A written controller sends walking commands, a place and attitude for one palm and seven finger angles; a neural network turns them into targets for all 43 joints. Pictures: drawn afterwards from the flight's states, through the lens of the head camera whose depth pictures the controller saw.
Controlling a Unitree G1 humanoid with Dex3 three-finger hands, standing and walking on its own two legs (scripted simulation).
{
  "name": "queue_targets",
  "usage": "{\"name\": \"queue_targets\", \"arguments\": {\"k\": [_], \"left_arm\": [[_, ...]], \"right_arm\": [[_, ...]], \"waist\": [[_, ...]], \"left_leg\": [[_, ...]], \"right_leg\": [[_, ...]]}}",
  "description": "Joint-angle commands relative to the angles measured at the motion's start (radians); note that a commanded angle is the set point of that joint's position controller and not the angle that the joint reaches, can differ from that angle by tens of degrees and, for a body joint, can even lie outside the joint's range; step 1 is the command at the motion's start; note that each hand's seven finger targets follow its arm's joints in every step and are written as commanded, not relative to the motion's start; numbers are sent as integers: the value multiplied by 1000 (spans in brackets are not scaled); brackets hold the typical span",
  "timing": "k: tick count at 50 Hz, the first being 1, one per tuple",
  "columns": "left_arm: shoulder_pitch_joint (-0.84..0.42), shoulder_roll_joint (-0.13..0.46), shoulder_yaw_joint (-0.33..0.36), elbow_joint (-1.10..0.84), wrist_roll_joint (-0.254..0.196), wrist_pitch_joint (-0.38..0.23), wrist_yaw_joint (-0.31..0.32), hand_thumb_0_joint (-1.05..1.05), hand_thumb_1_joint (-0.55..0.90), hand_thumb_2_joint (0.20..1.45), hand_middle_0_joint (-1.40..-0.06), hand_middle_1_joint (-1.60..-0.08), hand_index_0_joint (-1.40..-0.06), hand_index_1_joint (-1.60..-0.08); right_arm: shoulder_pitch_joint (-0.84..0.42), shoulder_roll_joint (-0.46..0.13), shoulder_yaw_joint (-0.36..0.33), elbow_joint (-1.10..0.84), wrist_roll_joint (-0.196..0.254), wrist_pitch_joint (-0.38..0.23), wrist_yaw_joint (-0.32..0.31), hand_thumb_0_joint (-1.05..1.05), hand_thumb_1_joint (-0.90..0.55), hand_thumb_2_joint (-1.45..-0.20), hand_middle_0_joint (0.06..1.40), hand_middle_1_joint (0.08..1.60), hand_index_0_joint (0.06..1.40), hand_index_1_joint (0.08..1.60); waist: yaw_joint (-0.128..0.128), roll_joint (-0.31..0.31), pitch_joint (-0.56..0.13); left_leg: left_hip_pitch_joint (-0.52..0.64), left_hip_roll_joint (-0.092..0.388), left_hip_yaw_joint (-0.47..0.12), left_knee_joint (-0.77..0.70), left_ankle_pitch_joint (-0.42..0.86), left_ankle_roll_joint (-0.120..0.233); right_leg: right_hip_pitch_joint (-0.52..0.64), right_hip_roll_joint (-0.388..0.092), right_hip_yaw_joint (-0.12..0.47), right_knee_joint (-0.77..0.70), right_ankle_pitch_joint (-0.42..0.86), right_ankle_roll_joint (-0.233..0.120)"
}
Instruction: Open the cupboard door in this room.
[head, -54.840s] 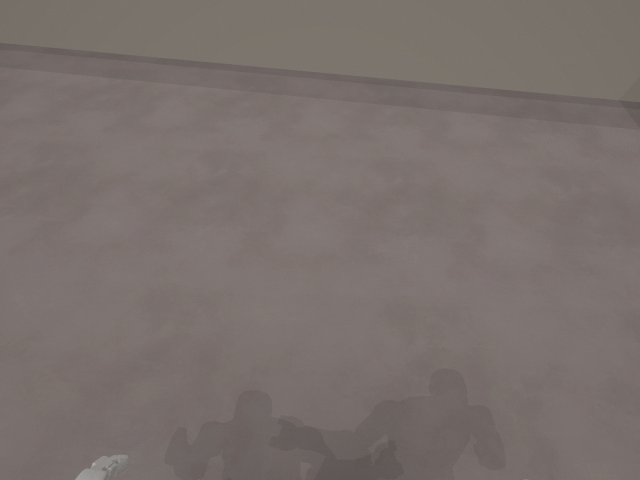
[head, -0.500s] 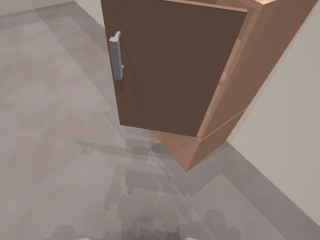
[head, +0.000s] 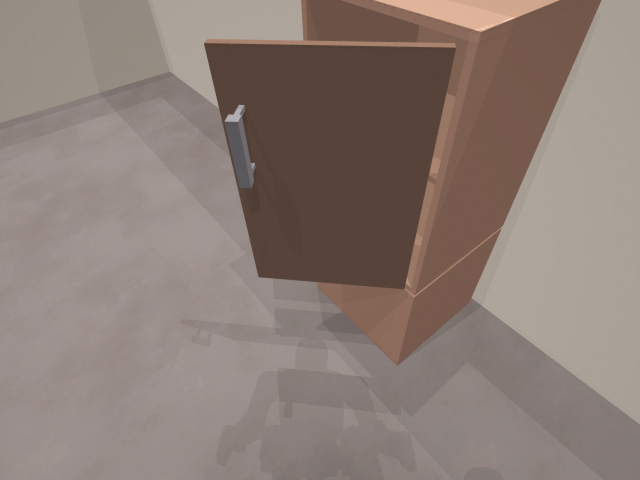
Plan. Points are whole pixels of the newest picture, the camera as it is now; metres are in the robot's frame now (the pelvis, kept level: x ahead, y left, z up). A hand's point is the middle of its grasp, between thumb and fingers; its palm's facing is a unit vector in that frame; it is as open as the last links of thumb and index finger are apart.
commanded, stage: come to a stop and stand still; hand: left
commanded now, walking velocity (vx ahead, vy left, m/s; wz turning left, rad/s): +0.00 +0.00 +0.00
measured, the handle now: (243, 147) +0.64 +0.18 +0.09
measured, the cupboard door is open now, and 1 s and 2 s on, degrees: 44 44 44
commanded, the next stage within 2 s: look again from close up in 0.86 s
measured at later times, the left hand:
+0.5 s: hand out of the picture +0.09 +0.20 -0.14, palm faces -0.02 -0.94 -0.34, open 7.4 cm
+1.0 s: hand out of the picture +0.09 +0.21 -0.14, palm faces +0.01 -0.94 -0.33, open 7.4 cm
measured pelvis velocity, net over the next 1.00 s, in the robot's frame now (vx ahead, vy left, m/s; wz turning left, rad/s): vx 0.03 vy -0.03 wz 0.03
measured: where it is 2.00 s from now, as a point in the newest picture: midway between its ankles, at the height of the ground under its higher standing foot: outside the picture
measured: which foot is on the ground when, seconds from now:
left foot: down 0.00-1.00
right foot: down 0.00-1.00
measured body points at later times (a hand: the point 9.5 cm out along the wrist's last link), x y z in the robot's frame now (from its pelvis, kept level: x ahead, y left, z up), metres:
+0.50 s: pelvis +0.01 -0.03 +0.01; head +0.01 -0.04 +0.46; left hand +0.09 +0.25 -0.12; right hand +0.04 -0.32 -0.14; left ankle +0.02 +0.09 -0.73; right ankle +0.06 -0.12 -0.73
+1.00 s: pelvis +0.03 -0.03 +0.01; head +0.04 -0.04 +0.46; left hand +0.09 +0.26 -0.12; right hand +0.11 -0.31 -0.13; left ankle +0.02 +0.09 -0.73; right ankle +0.06 -0.12 -0.73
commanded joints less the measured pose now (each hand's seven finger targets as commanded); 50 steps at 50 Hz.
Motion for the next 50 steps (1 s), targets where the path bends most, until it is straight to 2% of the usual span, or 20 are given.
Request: {"name": "queue_targets", "arguments": {"k": [1, 4, 7, 12, 16, 23, 31, 34, 38, 42, 44, 50], "left_arm": [[-39, 199, 45, -54, -3, -30, 7, 0, 900, 900, -200, -300, -200, -300], [-56, 217, 46, -42, -4, -34, 5, 0, 900, 900, -200, -300, -200, -300], [-73, 232, 45, -23, -6, -36, 3, 0, 900, 900, -200, -300, -200, -300], [-98, 248, 38, 4, -11, -39, 2, 0, 900, 900, -200, -300, -200, -300], [-118, 258, 33, 20, -13, -40, 2, 0, 900, 900, -200, -300, -200, -300], [-144, 267, 25, 39, -15, -42, 4, 0, 900, 900, -200, -300, -200, -300], [-157, 263, 21, 52, -17, -47, 7, 0, 900, 900, -200, -300, -200, -300], [-160, 260, 18, 57, -16, -44, 7, 0, 900, 900, -200, -300, -200, -300], [-158, 260, 19, 62, -14, -44, 7, 0, 900, 900, -200, -300, -200, -300], [-157, 263, 20, 64, -15, -44, 7, 0, 900, 900, -200, -300, -200, -300], [-157, 263, 20, 65, -14, -43, 7, 0, 900, 900, -200, -300, -200, -300], [-154, 268, 19, 72, -15, -42, 6, 0, 900, 900, -200, -300, -200, -300]], "right_arm": [[-22, -193, -49, -50, 3, -28, -10, 0, -900, -900, 200, 300, 200, 300], [-21, -205, -46, -27, 3, -32, -9, 0, -900, -900, 200, 300, 200, 300], [-17, -216, -42, -3, 3, -32, -7, 0, -900, -900, 200, 300, 200, 300], [-15, -229, -31, 32, 5, -36, -5, 0, -900, -900, 200, 300, 200, 300], [-13, -239, -23, 54, 6, -33, -4, 0, -900, -900, 200, 300, 200, 300], [-30, -246, -14, 78, 8, -30, -3, 0, -900, -900, 200, 300, 200, 300], [-62, -253, -7, 91, 11, -35, -7, 0, -900, -900, 200, 300, 200, 300], [-83, -253, -6, 94, 11, -33, -8, 0, -900, -900, 200, 300, 200, 300], [-93, -247, -6, 96, 10, -30, -9, 0, -900, -900, 200, 300, 200, 300], [-105, -254, -4, 96, 11, -31, -10, 0, -900, -900, 200, 300, 200, 300], [-111, -256, -3, 96, 10, -32, -11, 0, -900, -900, 200, 300, 200, 300], [-123, -260, 0, 97, 11, -33, -12, 0, -900, -900, 200, 300, 200, 300]], "waist": [[-12, -52, 33], [-12, -34, 18], [-13, -43, 25], [-13, -29, 11], [-16, -42, 16], [-15, -50, 14], [-13, -46, -47], [-10, -31, -22], [-10, -49, -15], [-9, -44, -32], [-7, -23, -33], [-4, -26, -42]], "left_leg": [[-92, 136, -192, -196, -193, 13], [-77, 136, -188, -196, -176, 10], [-76, 132, -176, -191, -165, 2], [-56, 131, -168, -189, -96, -7], [-43, 130, -158, -183, -61, -14], [-12, 141, -154, -195, 7, -21], [40, 156, -155, -203, 116, -25], [42, 157, -156, -210, 123, -26], [57, 157, -154, -217, 124, -27], [69, 158, -153, -220, 126, -27], [73, 160, -155, -220, 149, -27], [86, 162, -155, -227, 165, -28]], "right_leg": [[25, -60, 125, -146, -156, -52], [35, -69, 135, -169, -165, -55], [39, -81, 149, -200, -196, -56], [72, -92, 160, -225, -168, -58], [83, -99, 166, -254, -168, -58], [117, -97, 149, -266, -88, -53], [188, -95, 115, -243, 92, -47], [178, -91, 109, -244, 108, -45], [174, -90, 107, -253, 107, -43], [188, -94, 109, -259, 115, -43], [195, -92, 106, -254, 142, -43], [209, -95, 101, -256, 166, -42]]}}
